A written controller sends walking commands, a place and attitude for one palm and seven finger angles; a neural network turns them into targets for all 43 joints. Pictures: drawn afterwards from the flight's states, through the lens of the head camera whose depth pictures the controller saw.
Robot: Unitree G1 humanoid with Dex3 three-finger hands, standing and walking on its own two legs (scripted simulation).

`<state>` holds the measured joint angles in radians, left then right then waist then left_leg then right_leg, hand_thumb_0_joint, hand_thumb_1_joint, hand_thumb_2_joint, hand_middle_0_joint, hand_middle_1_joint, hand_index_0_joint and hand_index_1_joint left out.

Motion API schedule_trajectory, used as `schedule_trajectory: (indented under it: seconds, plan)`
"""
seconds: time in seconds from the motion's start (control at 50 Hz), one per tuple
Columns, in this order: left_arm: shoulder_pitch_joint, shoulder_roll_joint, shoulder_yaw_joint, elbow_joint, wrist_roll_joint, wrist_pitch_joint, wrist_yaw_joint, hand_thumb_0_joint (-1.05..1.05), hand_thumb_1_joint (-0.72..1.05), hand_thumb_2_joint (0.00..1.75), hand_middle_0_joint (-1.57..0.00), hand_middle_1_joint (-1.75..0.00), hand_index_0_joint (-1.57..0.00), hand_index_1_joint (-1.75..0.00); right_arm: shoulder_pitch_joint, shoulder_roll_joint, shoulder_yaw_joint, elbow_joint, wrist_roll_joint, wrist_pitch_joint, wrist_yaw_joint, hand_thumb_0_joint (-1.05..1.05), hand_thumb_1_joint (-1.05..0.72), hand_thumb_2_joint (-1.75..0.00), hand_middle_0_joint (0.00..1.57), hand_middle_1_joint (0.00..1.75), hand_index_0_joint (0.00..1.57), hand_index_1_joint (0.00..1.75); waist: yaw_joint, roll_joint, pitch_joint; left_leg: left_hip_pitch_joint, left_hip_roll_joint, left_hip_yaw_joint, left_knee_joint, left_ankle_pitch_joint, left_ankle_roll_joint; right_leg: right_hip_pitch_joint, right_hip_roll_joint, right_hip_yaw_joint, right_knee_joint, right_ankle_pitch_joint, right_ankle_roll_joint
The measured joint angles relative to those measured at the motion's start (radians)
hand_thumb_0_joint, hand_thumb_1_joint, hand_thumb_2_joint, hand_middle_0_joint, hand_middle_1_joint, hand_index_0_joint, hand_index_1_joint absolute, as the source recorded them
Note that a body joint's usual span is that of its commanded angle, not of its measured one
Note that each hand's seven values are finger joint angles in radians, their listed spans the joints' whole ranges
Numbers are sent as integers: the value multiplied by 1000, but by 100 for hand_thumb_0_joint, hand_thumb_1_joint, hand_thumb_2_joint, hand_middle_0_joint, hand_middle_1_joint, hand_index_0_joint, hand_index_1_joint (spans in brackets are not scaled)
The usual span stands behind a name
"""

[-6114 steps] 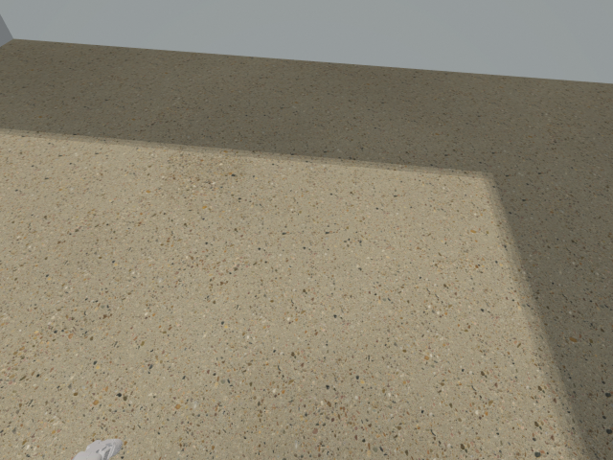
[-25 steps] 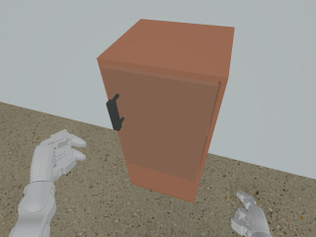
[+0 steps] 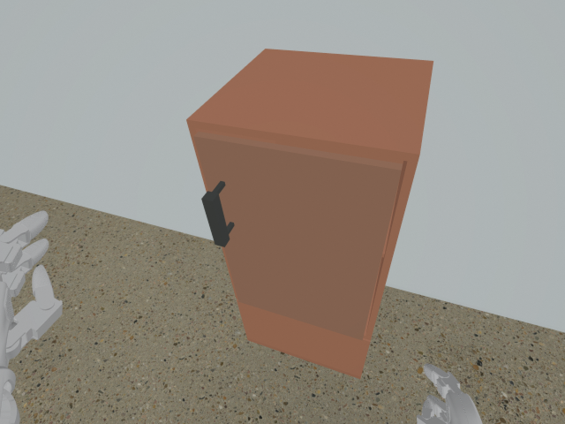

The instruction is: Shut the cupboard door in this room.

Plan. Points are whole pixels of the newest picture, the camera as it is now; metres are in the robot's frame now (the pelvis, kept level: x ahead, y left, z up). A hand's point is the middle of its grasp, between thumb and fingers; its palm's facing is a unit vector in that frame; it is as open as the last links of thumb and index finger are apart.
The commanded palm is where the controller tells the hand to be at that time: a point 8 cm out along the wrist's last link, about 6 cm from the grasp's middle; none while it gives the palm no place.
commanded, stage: draw the hand back to the body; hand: left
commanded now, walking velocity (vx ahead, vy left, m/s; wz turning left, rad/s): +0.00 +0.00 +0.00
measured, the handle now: (221, 213) +0.53 +0.21 -0.03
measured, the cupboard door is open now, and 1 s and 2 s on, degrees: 0 0 0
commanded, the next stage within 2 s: step back with the hand held close in 0.26 s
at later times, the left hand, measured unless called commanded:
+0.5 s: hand (67, 309) +0.18 +0.25 +0.17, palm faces +0.45 -0.78 -0.44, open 7.4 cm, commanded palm +0.13 +0.29 +0.18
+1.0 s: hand out of the picture +0.12 +0.29 +0.16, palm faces +0.42 -0.78 -0.47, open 7.4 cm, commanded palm +0.06 +0.33 +0.18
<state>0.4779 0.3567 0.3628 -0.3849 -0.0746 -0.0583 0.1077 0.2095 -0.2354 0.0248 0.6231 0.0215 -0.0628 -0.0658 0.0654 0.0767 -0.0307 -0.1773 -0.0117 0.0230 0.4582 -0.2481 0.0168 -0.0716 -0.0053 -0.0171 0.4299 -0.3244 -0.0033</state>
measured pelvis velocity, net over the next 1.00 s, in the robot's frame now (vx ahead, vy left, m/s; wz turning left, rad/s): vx -0.08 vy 0.03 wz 0.00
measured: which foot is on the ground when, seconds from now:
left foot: down 0.00-1.00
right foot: down 0.00-1.00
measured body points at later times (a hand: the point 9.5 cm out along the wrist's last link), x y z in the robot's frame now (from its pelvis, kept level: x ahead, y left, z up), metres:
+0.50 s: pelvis -0.01 -0.01 +0.00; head -0.03 -0.04 +0.45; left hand +0.15 +0.29 +0.19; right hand +0.17 -0.24 -0.09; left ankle +0.00 +0.11 -0.74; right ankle -0.06 -0.11 -0.74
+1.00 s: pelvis -0.08 +0.03 -0.01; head -0.08 +0.03 +0.44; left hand +0.09 +0.33 +0.18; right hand +0.08 -0.22 -0.08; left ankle +0.00 +0.11 -0.74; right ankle -0.06 -0.11 -0.74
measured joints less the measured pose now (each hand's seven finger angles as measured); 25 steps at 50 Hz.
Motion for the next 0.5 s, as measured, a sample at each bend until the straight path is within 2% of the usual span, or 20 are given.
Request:
schedule_trajectory:
  seconds: [0.12,0.2,0.4,0.5]
  plan:
    - [-20,-23,-24,29,1,6,0,1,89,89,-24,-34,-24,-33,-7,-3,-6,4,0,-5,-11,1,-91,-90,20,30,20,30,-2,-9,5,1,4,-4,-4,8,-6,-4,4,-3,8,1,-7]
    - [-11,-19,-34,16,2,3,-3,2,89,89,-22,-32,-23,-32,-9,1,-6,4,-2,-18,-14,1,-91,-90,20,30,20,30,-8,-13,0,5,11,-3,-2,7,-11,0,11,-2,8,2,-12]
    - [-16,-8,-15,23,-6,-19,-8,1,89,89,-21,-31,-22,-30,-13,10,-4,0,0,-21,-13,1,-91,-90,20,30,20,30,-11,-9,7,13,23,-5,-10,17,-21,6,23,-3,0,11,-22]
    - [-12,7,13,27,9,-68,-7,2,88,89,-21,-31,-22,-30,-18,-6,-11,-8,-4,16,-7,1,-91,-90,20,30,20,30,-29,11,-5,-62,38,-23,47,0,-16,-36,40,-19,-4,24,-20]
